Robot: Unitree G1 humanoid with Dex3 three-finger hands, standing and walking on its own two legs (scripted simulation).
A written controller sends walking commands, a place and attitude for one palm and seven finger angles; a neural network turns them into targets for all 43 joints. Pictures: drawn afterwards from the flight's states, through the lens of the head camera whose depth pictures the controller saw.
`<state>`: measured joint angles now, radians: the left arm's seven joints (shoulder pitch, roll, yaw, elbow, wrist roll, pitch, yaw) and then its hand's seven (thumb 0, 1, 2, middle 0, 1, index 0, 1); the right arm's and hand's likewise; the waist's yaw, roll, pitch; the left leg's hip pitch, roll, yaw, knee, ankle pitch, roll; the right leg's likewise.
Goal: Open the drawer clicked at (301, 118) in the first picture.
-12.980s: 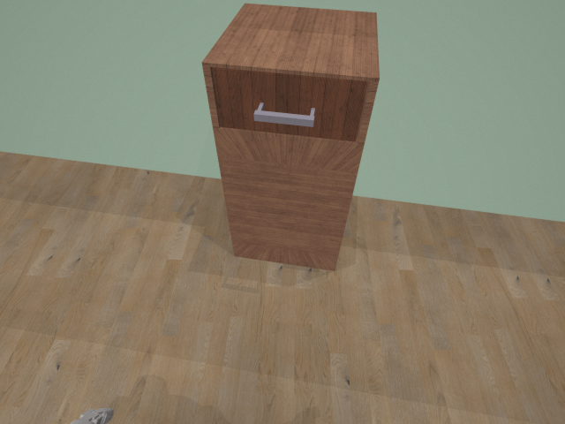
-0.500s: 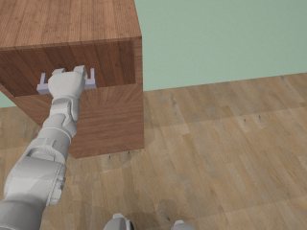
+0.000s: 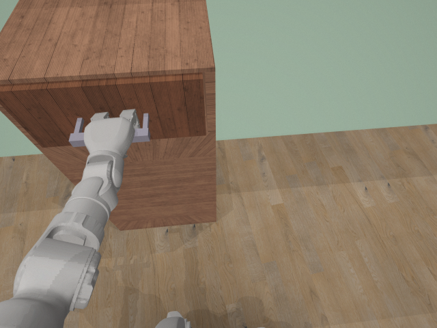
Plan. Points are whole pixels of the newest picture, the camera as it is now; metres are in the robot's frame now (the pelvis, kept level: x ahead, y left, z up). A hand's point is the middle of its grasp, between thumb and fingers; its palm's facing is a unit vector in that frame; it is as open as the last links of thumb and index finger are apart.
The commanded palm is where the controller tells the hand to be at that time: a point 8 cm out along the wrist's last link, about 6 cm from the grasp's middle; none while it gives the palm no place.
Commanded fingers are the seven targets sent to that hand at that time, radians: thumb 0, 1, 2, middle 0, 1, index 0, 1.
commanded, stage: pull the drawer open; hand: left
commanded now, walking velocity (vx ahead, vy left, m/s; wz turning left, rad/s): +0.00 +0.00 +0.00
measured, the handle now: (112, 129) +0.50 +0.20 +0.03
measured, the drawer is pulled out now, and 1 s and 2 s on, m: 0.01 0.19 0.30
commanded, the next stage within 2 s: open the thumb to release the handle in 1.72 s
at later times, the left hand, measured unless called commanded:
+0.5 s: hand (118, 176) +0.41 +0.18 +0.01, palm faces -0.03 -0.08 -1.00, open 5.3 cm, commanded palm +0.36 +0.18 +0.06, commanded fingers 0.00 0.90 0.90 -0.40 -1.35 -0.40 -1.35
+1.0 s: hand (112, 238) +0.28 +0.18 +0.01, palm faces -0.01 -0.12 -0.99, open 5.4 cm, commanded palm +0.24 +0.18 +0.06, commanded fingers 0.00 0.90 0.90 -0.40 -1.35 -0.40 -1.35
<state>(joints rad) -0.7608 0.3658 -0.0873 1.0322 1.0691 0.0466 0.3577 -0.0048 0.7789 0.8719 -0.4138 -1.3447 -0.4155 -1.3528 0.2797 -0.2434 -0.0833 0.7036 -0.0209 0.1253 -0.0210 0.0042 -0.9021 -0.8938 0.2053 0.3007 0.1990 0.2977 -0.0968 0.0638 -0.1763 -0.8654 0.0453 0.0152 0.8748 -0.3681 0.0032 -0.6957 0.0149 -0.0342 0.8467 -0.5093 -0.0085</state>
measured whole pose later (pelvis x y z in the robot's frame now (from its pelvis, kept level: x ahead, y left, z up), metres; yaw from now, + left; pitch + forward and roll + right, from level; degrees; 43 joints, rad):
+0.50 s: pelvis +0.01 +0.00 +0.01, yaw -2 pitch +17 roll -1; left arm -0.38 0.32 -0.10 0.66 1.03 0.09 0.38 0.03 0.79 0.81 -0.38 -1.34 -0.42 -1.35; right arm 0.31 -0.23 -0.09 0.70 0.00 0.16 0.00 0.01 -0.90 -0.89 0.20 0.30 0.20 0.30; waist -0.06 0.07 -0.18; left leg -0.73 0.05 0.06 0.80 -0.36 0.01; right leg -0.58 0.02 0.01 0.77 -0.49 0.00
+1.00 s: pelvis +0.01 -0.01 +0.01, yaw +0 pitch +11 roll +0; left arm 0.09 0.27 -0.20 0.20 1.06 0.12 0.37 0.04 0.77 0.82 -0.35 -1.35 -0.42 -1.35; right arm 0.13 -0.22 -0.05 0.58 -0.02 0.14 0.02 0.01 -0.90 -0.89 0.20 0.30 0.20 0.30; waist 0.02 0.07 -0.16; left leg -0.62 0.04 0.03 0.80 -0.37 -0.01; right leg -0.47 0.01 -0.01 0.80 -0.52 -0.02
